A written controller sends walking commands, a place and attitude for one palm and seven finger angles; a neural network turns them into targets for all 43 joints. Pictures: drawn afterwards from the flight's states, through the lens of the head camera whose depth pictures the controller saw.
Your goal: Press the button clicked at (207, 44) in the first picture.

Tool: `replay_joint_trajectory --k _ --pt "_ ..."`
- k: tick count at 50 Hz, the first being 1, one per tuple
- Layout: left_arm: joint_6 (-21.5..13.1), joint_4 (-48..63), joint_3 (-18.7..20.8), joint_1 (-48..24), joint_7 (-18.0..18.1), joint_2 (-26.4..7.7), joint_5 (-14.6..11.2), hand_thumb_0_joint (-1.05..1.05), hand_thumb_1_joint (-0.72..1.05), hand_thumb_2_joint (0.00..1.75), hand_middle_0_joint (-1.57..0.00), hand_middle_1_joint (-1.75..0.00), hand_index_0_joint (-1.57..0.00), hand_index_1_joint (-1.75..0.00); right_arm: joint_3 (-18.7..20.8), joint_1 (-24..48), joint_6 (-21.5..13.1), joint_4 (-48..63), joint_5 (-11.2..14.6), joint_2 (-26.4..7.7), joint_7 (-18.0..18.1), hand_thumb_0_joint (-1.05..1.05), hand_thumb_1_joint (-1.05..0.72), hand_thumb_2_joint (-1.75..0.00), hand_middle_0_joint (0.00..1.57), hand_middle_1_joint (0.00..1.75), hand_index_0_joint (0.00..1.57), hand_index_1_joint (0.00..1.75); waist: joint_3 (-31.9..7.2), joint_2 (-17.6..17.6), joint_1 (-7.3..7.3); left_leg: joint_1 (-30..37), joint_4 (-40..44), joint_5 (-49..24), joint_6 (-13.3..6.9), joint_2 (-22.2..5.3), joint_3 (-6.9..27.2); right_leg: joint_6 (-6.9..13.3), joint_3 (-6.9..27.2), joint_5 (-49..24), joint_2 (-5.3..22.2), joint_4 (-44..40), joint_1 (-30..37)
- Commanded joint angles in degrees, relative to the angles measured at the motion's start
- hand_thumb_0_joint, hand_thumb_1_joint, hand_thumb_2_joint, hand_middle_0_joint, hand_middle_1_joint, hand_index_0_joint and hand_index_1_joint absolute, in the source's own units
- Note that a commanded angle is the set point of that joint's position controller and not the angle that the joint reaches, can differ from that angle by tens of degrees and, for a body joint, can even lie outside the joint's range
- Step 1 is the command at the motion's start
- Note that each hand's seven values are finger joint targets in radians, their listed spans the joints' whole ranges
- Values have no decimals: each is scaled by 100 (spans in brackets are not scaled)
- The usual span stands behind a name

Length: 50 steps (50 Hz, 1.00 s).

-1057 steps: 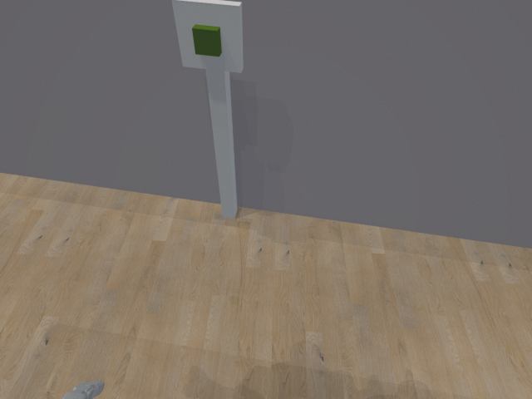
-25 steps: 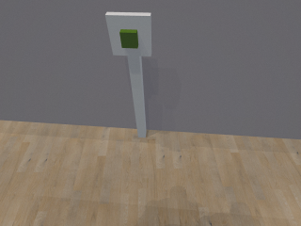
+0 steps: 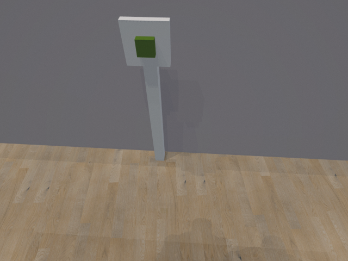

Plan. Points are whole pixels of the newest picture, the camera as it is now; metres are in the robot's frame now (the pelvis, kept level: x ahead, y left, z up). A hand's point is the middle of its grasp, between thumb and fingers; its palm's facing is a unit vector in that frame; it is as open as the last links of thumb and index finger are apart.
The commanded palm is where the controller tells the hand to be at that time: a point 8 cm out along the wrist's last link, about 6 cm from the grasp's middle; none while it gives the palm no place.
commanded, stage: stand and wait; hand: left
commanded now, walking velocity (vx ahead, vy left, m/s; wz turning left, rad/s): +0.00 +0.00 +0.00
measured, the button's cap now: (145, 46) +0.81 +0.14 +0.08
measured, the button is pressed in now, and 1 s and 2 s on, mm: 0 0 0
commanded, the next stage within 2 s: none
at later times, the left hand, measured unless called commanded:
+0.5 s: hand out of the picture +0.02 +0.18 -0.17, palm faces +0.01 -0.98 -0.21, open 7.3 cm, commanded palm none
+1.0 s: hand out of the picture +0.06 +0.20 -0.17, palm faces -0.01 -0.96 -0.26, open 7.3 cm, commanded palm none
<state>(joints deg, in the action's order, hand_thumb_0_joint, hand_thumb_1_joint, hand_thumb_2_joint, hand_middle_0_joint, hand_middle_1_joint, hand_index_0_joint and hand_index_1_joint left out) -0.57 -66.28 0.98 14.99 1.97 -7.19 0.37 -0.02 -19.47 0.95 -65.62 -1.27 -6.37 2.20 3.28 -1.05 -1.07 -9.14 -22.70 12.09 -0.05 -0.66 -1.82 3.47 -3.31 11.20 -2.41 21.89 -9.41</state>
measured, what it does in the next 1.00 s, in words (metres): stands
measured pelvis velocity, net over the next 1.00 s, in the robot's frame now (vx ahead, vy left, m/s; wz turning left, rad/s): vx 0.01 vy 0.00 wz -0.01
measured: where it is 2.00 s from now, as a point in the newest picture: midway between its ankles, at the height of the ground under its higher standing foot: outside the picture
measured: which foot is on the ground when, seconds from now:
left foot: down 0.00-1.00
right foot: down 0.00-1.00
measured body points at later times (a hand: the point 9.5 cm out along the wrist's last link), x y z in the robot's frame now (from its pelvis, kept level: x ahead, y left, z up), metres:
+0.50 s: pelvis +0.01 +0.00 +0.00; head +0.03 -0.01 +0.45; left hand +0.02 +0.23 -0.16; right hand +0.00 -0.21 -0.17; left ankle +0.00 +0.12 -0.74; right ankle +0.01 -0.08 -0.74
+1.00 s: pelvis +0.01 +0.00 +0.00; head +0.04 -0.01 +0.45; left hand +0.06 +0.25 -0.15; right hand +0.03 -0.25 -0.16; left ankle +0.00 +0.12 -0.74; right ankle +0.01 -0.08 -0.74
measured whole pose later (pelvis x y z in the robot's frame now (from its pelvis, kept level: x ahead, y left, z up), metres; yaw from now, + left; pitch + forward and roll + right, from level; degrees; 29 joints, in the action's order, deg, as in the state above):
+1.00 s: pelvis +0.01 +0.00 +0.00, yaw +0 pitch -1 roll +0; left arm -1.4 -65.5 1.1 9.7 1.3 -12.1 0.5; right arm 0.3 -12.0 0.5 -65.1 -1.1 -12.1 1.6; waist 3.9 -1.1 -1.1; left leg -6.6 -19.5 11.7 0.3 -0.8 -2.2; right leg 3.6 -2.8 11.0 -2.7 19.4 -7.3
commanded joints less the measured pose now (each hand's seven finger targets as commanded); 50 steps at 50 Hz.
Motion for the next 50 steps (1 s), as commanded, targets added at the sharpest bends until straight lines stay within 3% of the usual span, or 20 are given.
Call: replay_joint_trajectory --k 1,13,26,50 --pt "-46 117 83 331 44 -599 -18 0 90 90 -20 -30 -20 -30 81 -443 -83 90 7 -469 51 0 -90 -90 20 30 20 30 192 12 44 -221 422 -263 -157 -480 395 17 766 18 773 -539 -171" --pt "-72 139 91 257 44 -697 -1 0 90 90 -20 -30 -20 -30 110 -213 -103 147 24 -622 47 0 -90 -90 20 30 20 30 80 -91 33 -78 422 -472 -160 -535 418 2 737 -307 776 -470 -137" --pt "-108 174 100 54 32 -884 -1 0 90 90 -20 -30 -20 -30 132 96 -119 176 27 -815 37 0 -90 -90 20 30 20 30 -58 74 15 118 459 -710 -140 -560 397 -22 754 -863 835 -447 2" --pt "-150 278 160 -470 -11 -1424 -7 0 90 90 -20 -30 -20 -30 174 548 -133 215 19 -1364 -1 0 -90 -90 20 30 20 30 -170 44 17 262 597 -732 -104 -614 425 -2 834 -965 882 -628 192"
